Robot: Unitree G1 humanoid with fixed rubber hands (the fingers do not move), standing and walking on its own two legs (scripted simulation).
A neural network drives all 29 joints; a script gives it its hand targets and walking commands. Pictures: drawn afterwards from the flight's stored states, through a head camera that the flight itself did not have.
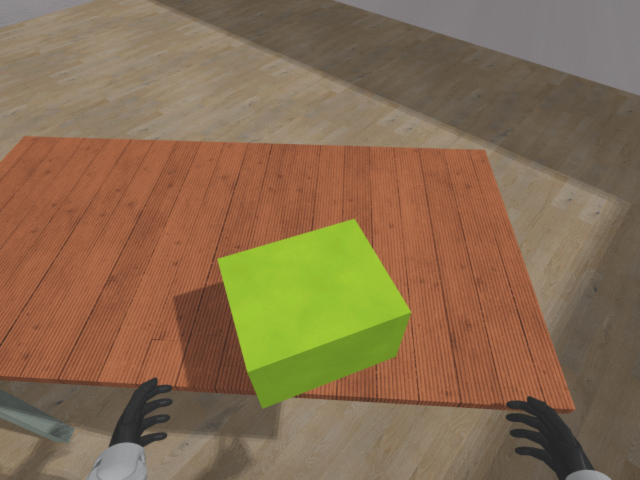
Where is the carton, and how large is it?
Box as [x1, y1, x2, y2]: [217, 219, 410, 408]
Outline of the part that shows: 354,219 217,259 247,372 262,408 393,357 397,352 410,311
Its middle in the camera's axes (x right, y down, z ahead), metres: -0.02 +0.11 +0.60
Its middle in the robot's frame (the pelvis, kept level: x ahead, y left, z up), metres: +0.36 +0.05 -0.05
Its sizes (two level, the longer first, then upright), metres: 0.224 0.184 0.144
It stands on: a table, 0.66 m high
